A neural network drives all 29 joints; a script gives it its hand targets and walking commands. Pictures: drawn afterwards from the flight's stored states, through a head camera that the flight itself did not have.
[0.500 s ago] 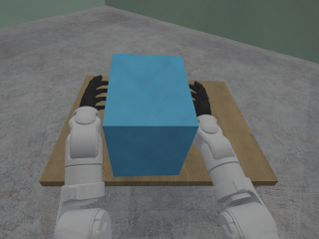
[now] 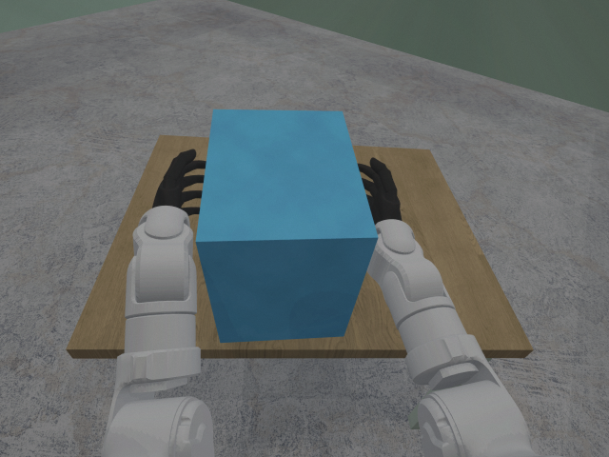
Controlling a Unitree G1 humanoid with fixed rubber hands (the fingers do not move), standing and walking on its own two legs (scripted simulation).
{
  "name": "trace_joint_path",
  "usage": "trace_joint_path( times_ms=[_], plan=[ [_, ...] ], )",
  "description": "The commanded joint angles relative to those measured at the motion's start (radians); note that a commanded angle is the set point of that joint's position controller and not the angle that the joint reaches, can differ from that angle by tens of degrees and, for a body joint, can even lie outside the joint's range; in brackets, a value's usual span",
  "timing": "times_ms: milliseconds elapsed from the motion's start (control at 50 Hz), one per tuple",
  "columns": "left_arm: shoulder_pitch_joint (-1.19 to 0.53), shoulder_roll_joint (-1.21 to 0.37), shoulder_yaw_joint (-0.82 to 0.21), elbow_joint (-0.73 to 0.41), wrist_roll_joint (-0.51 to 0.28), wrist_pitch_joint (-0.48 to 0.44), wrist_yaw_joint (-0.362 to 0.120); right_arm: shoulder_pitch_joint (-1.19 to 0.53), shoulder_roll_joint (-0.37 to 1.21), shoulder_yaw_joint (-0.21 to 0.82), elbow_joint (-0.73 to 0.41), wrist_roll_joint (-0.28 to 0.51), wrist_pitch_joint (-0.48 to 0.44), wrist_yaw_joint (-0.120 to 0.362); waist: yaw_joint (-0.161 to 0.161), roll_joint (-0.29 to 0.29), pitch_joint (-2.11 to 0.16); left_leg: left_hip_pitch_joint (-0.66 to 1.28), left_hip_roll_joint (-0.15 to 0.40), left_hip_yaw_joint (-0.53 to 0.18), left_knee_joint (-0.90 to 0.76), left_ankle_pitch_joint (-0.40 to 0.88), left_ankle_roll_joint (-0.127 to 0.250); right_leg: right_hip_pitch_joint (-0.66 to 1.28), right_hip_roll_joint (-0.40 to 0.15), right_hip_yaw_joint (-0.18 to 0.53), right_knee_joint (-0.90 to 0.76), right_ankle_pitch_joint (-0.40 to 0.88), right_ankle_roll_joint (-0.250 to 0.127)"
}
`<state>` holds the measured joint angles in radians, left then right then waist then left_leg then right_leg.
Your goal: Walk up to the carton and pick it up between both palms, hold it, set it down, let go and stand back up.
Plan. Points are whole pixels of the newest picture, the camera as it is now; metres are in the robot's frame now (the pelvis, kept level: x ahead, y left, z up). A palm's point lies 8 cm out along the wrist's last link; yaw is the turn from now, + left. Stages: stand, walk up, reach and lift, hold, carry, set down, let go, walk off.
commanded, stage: hold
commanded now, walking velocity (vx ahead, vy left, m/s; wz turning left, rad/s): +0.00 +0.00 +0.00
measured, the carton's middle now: (281, 227) +0.39 +0.00 +0.12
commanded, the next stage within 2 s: none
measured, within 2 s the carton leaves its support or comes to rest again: neither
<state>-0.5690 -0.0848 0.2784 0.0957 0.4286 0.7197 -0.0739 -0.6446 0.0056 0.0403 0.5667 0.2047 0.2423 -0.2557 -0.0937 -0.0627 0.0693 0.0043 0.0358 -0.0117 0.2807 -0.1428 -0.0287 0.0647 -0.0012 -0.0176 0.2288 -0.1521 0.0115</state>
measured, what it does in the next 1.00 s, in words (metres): stands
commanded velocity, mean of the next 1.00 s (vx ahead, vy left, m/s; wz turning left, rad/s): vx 0.00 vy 0.00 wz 0.00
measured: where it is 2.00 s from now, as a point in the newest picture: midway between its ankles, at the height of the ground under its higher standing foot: outside the picture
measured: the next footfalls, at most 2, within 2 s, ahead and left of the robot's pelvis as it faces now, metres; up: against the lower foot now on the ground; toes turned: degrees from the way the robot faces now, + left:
none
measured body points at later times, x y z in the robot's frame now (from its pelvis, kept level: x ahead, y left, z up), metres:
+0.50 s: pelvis -0.01 +0.00 +0.00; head -0.05 +0.04 +0.45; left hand +0.37 +0.14 +0.20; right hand +0.37 -0.13 +0.20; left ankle +0.02 +0.14 -0.75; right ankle -0.01 -0.12 -0.75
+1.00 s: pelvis -0.02 +0.00 +0.00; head -0.06 +0.03 +0.45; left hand +0.35 +0.14 +0.18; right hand +0.35 -0.13 +0.17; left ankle +0.02 +0.14 -0.75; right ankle -0.01 -0.12 -0.75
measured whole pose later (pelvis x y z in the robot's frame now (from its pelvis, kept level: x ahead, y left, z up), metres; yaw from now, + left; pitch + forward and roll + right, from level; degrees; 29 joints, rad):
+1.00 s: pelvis -0.02 +0.00 +0.00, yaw +0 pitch -10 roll -1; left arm -0.56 -0.09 0.27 0.06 0.40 0.71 -0.06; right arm -0.62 0.01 0.05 0.51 0.16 0.24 -0.26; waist -0.09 -0.05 0.07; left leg 0.01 0.04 -0.01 0.31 -0.14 -0.02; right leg 0.07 0.00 -0.02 0.25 -0.15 0.01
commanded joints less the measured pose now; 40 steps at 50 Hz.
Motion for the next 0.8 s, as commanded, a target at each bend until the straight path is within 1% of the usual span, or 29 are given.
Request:
trace_joint_path(
  times_ms=[0,20,100,180,220,260,300,360,380,460,520,540,580,600,640,680,720,740,780],
  plan=[
    [-0.558,-0.545,-0.558,-0.255,-0.236,-0.101,-0.102,-0.667,0.557,0.435,-0.524,0.075,-0.094,0.062,-0.026,0.096,-0.480,0.280,-0.079,0.039,0.114,0.497,-0.024,0.095,0.078,-0.119,0.041,0.462,0.066],
    [-0.554,-0.542,-0.552,-0.232,-0.236,-0.099,-0.098,-0.674,0.552,0.427,-0.524,0.067,-0.089,0.065,-0.020,0.086,-0.457,0.271,-0.077,0.040,0.107,0.468,-0.019,0.075,0.079,-0.118,0.031,0.408,0.062],
    [-0.559,-0.517,-0.487,-0.127,-0.203,-0.083,-0.101,-0.660,0.539,0.367,-0.409,0.022,-0.060,0.081,-0.005,0.047,-0.321,0.200,-0.076,0.063,0.045,0.260,0.008,0.023,0.066,-0.112,-0.006,0.201,0.049],
    [-0.623,-0.491,-0.399,-0.015,-0.164,-0.074,-0.112,-0.717,0.539,0.282,-0.291,-0.026,-0.053,0.111,0.017,0.022,-0.219,0.115,-0.070,0.083,-0.021,0.050,0.033,-0.034,0.050,-0.105,-0.027,-0.011,0.034],
    [-0.644,-0.487,-0.367,0.021,-0.152,-0.071,-0.117,-0.738,0.536,0.245,-0.251,-0.047,-0.056,0.126,0.022,0.022,-0.208,0.089,-0.070,0.094,-0.040,-0.003,0.041,-0.039,0.047,-0.106,-0.029,-0.069,0.025],
    [-0.665,-0.486,-0.341,0.055,-0.134,-0.068,-0.122,-0.748,0.523,0.203,-0.209,-0.071,-0.059,0.139,0.021,0.037,-0.186,0.069,-0.069,0.098,-0.057,-0.050,0.042,-0.047,0.045,-0.110,-0.030,-0.124,0.016],
    [-0.673,-0.488,-0.321,0.077,-0.120,-0.063,-0.128,-0.739,0.509,0.167,-0.160,-0.085,-0.060,0.151,0.019,0.053,-0.176,0.050,-0.067,0.100,-0.070,-0.077,0.042,-0.039,0.047,-0.113,-0.024,-0.146,0.008],
    [-0.653,-0.485,-0.297,0.091,-0.094,-0.054,-0.136,-0.716,0.491,0.138,-0.113,-0.095,-0.062,0.162,0.022,0.070,-0.171,0.040,-0.064,0.097,-0.079,-0.065,0.038,-0.013,0.049,-0.117,-0.017,-0.123,0.005],
    [-0.638,-0.486,-0.294,0.086,-0.090,-0.051,-0.139,-0.693,0.486,0.133,-0.096,-0.093,-0.062,0.163,0.019,0.077,-0.178,0.050,-0.066,0.100,-0.073,-0.033,0.033,-0.004,0.049,-0.115,-0.016,-0.098,0.005],
    [-0.571,-0.487,-0.300,0.048,-0.083,-0.035,-0.150,-0.643,0.470,0.160,-0.113,-0.061,-0.065,0.154,0.010,0.096,-0.221,0.108,-0.070,0.103,-0.038,0.146,0.015,0.049,0.051,-0.113,-0.016,0.047,0.011],
    [-0.544,-0.493,-0.341,-0.029,-0.104,-0.038,-0.154,-0.625,0.477,0.222,-0.191,-0.019,-0.077,0.132,-0.001,0.100,-0.298,0.173,-0.075,0.097,0.010,0.299,0.005,0.093,0.056,-0.113,-0.004,0.199,0.027],
    [-0.532,-0.491,-0.350,-0.049,-0.111,-0.040,-0.155,-0.618,0.481,0.249,-0.219,-0.006,-0.079,0.122,0.000,0.092,-0.320,0.195,-0.077,0.094,0.027,0.342,0.003,0.110,0.057,-0.111,0.001,0.249,0.034],
    [-0.516,-0.497,-0.383,-0.097,-0.127,-0.044,-0.152,-0.618,0.492,0.300,-0.280,0.018,-0.084,0.105,-0.002,0.091,-0.360,0.229,-0.077,0.084,0.053,0.412,-0.004,0.126,0.062,-0.114,0.015,0.341,0.048],
    [-0.508,-0.506,-0.410,-0.136,-0.142,-0.049,-0.149,-0.621,0.504,0.336,-0.333,0.038,-0.088,0.096,-0.004,0.091,-0.397,0.251,-0.078,0.075,0.069,0.457,-0.007,0.134,0.063,-0.116,0.025,0.402,0.056],
    [-0.515,-0.518,-0.460,-0.195,-0.171,-0.063,-0.139,-0.631,0.522,0.382,-0.401,0.060,-0.094,0.083,-0.013,0.101,-0.447,0.277,-0.079,0.062,0.093,0.517,-0.020,0.137,0.069,-0.120,0.040,0.467,0.065],
    [-0.533,-0.538,-0.509,-0.238,-0.201,-0.076,-0.126,-0.652,0.539,0.415,-0.461,0.076,-0.098,0.073,-0.022,0.106,-0.478,0.293,-0.077,0.049,0.112,0.544,-0.027,0.124,0.075,-0.122,0.049,0.490,0.067],
    [-0.551,-0.547,-0.549,-0.269,-0.227,-0.091,-0.112,-0.669,0.549,0.433,-0.512,0.081,-0.101,0.067,-0.026,0.108,-0.502,0.294,-0.078,0.041,0.120,0.542,-0.030,0.113,0.080,-0.124,0.050,0.488,0.066],
    [-0.551,-0.550,-0.559,-0.265,-0.235,-0.095,-0.105,-0.669,0.550,0.432,-0.524,0.080,-0.099,0.065,-0.027,0.105,-0.493,0.293,-0.077,0.038,0.122,0.531,-0.029,0.096,0.080,-0.123,0.046,0.473,0.064],
    [-0.564,-0.545,-0.567,-0.252,-0.239,-0.100,-0.097,-0.660,0.550,0.419,-0.513,0.062,-0.090,0.066,-0.030,0.095,-0.451,0.278,-0.076,0.040,0.112,0.468,-0.022,0.062,0.078,-0.121,0.032,0.405,0.060]
  ],
)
